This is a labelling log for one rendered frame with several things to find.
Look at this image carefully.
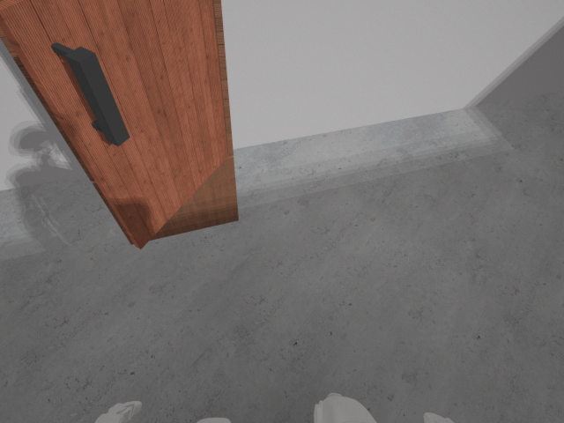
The handle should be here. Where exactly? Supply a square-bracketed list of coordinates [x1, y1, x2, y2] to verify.
[50, 42, 130, 146]

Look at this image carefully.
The cupboard door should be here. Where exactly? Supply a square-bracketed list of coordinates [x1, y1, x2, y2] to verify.
[0, 0, 228, 249]

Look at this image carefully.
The robot left hand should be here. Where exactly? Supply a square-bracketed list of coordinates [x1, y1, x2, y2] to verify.
[95, 401, 142, 423]

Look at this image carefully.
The robot right thigh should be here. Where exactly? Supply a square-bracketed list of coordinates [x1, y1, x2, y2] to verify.
[314, 396, 377, 423]

